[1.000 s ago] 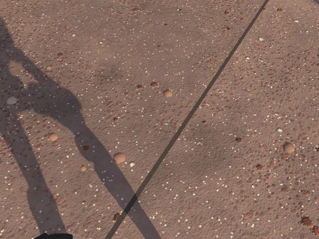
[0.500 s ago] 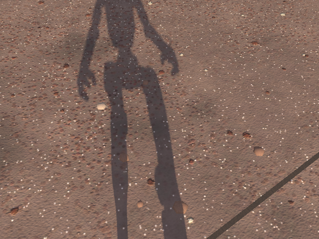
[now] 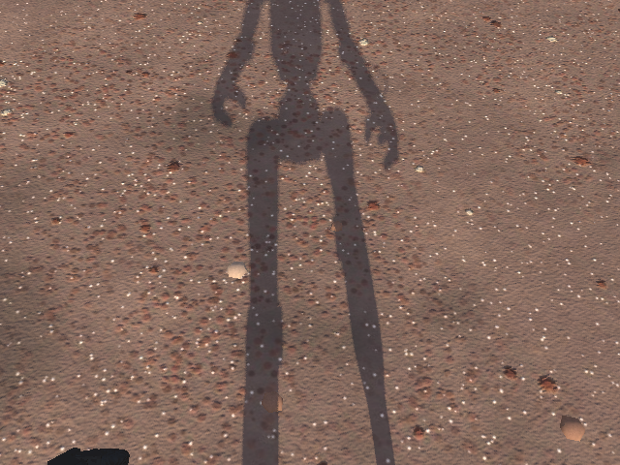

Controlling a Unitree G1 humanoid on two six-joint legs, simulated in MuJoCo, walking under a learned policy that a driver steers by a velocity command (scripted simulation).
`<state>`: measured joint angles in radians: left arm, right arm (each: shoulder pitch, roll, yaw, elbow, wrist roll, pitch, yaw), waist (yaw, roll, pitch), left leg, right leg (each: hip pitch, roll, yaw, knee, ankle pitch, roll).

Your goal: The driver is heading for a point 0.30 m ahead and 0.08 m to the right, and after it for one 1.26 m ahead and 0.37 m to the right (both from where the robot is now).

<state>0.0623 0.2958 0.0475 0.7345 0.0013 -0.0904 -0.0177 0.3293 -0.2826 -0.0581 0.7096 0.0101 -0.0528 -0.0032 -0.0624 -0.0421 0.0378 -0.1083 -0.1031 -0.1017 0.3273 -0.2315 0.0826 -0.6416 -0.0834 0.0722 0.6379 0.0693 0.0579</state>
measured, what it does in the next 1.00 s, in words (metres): walks ahead, turning right: right foot, then left foot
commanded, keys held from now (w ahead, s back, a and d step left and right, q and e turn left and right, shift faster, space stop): w+e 0.88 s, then w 0.12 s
